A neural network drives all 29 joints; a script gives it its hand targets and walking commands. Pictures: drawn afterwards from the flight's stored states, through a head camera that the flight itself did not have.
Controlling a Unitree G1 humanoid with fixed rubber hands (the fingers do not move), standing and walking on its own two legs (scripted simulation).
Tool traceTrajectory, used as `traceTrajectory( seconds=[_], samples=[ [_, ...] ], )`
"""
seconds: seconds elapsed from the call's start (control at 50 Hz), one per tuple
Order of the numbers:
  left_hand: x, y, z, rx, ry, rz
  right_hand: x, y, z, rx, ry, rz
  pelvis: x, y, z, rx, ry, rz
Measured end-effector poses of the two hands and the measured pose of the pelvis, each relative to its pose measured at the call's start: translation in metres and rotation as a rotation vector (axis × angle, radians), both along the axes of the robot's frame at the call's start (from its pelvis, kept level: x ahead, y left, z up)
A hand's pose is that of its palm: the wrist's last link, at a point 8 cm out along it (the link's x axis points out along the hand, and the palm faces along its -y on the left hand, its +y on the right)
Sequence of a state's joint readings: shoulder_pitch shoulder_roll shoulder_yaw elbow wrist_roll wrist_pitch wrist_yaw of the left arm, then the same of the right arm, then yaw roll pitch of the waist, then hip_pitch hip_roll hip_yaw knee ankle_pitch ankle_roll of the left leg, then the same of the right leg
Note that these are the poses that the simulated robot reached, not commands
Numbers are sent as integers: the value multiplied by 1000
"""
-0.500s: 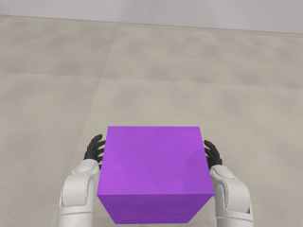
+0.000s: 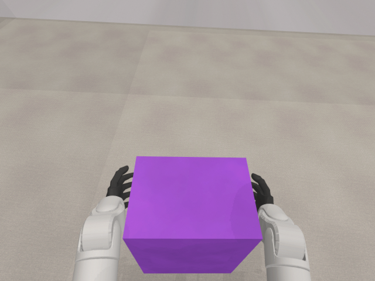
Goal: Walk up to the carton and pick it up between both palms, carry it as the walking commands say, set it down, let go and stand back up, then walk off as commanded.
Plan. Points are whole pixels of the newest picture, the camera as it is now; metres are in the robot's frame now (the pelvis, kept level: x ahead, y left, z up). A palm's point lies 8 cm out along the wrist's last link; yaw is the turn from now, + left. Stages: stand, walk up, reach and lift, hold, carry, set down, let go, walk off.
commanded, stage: hold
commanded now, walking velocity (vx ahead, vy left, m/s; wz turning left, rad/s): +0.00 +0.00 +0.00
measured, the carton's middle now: (189, 221) +0.25 +0.00 -0.02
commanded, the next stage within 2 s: set down in 0.34 s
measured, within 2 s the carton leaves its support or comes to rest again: neither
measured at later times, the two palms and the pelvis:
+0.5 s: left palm (124, 206) +0.26 +0.14 +0.04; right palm (273, 203) +0.27 -0.17 +0.04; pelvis +0.01 -0.03 +0.01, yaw +5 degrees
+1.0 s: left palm (127, 213) +0.28 +0.15 -0.04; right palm (258, 208) +0.30 -0.16 -0.04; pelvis -0.01 -0.04 -0.01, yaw +6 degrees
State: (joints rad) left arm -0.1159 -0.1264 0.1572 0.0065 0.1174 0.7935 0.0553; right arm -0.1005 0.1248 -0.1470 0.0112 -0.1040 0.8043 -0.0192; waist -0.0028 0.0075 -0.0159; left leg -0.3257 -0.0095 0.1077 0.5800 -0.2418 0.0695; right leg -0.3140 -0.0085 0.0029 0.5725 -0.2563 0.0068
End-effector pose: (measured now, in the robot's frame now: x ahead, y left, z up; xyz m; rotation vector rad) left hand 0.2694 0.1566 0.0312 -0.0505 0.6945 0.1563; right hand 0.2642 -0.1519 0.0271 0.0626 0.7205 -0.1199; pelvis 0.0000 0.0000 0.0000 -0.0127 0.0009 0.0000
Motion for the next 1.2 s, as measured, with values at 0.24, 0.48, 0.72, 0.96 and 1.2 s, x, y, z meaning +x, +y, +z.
traceTrajectory(
  seconds=[0.24,0.48,0.72,0.96,1.2],
  samples=[
    [3,-10,2,39,-5,5,11,-10,2,-10,-9,42,2,-8,4,14,-97,66],
    [-11,-20,9,23,-19,32,11,-20,12,-5,-22,72,14,-33,13,20,-129,93],
    [-11,-20,-30,13,36,52,19,-21,-28,-12,35,96,-2,-48,2,16,-115,105],
    [4,-11,-64,12,46,26,31,-13,-58,-20,45,74,-8,-43,-10,-1,1,106],
    [17,-19,-106,7,53,23,34,-20,-101,0,47,43,-13,-31,-27,-4,155,95]
  ],
)
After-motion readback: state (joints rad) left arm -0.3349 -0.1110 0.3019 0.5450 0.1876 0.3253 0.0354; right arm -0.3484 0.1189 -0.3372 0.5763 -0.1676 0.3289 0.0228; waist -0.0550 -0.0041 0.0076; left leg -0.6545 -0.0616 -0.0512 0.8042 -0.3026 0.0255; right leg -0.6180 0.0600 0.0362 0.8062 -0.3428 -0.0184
